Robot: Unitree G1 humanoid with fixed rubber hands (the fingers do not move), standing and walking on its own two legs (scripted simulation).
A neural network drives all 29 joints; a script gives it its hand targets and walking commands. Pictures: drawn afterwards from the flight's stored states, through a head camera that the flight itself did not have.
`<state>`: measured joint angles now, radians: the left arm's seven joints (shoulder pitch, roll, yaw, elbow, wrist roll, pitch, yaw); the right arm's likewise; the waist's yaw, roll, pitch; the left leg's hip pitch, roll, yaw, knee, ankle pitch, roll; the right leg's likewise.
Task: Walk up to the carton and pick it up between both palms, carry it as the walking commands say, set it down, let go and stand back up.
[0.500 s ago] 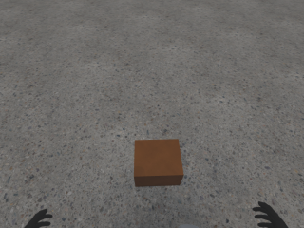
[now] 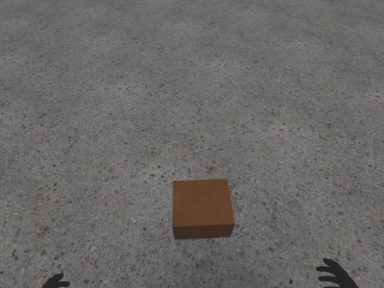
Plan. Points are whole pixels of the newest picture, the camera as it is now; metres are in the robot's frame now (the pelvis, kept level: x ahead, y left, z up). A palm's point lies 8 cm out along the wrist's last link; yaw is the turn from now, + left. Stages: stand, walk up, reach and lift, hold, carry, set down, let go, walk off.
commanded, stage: walk up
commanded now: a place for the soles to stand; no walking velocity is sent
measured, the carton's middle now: (201, 208) +0.59 -0.04 -0.69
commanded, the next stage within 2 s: none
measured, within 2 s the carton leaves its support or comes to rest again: neither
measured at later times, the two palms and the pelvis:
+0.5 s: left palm out of the picture +0.12 +0.31 -0.09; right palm (339, 239) +0.23 -0.35 -0.11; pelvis +0.11 -0.03 -0.01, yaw +3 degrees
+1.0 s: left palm (68, 230) +0.26 +0.31 -0.09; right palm (320, 204) +0.32 -0.33 -0.10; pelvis +0.16 -0.02 -0.01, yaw +1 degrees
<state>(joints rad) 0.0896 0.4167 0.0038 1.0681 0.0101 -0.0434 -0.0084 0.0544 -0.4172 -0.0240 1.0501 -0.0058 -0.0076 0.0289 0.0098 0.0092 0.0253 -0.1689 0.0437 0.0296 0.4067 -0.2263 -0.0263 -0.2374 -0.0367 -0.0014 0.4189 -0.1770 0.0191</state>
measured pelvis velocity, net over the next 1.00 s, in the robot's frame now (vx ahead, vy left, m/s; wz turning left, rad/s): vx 0.16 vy -0.02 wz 0.02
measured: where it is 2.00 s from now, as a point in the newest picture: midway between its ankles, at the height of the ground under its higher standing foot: outside the picture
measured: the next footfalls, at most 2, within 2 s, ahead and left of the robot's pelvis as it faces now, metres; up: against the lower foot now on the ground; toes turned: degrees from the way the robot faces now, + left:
left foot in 0.54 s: +0.24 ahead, +0.12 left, +0.00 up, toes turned -12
right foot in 0.68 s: +0.16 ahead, -0.14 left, +0.00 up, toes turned -9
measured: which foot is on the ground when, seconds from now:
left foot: down 0.00-0.18, up 0.20-0.52, down 0.54-1.00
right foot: down 0.00-0.58, up 0.60-0.66, down 0.68-1.00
